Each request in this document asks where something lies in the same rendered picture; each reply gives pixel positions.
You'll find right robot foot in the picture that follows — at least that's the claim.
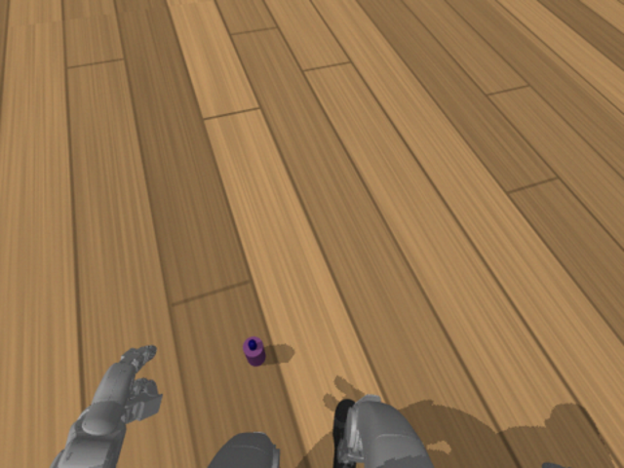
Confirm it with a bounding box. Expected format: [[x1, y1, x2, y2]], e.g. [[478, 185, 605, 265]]
[[332, 399, 356, 468]]

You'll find bottle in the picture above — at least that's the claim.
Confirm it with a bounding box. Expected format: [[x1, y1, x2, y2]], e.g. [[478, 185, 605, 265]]
[[243, 336, 266, 367]]

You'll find left robot hand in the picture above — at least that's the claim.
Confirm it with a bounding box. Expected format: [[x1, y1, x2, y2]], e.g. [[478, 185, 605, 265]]
[[91, 345, 163, 424]]

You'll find left robot arm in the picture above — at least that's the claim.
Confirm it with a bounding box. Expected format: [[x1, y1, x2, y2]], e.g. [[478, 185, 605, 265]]
[[50, 401, 127, 468]]

